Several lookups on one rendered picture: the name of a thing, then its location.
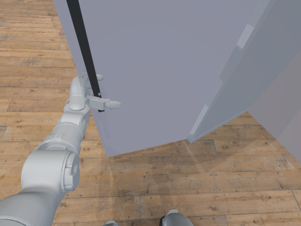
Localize right robot shin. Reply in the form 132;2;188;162
166;210;178;216

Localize handle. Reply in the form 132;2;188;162
66;0;104;112

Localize fridge door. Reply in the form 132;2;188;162
53;0;259;157

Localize left robot hand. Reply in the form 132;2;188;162
70;71;121;111

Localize right robot thigh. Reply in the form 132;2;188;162
162;213;194;226

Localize left robot forearm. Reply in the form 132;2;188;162
21;96;89;188

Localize robot left upper arm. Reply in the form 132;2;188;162
0;150;80;226

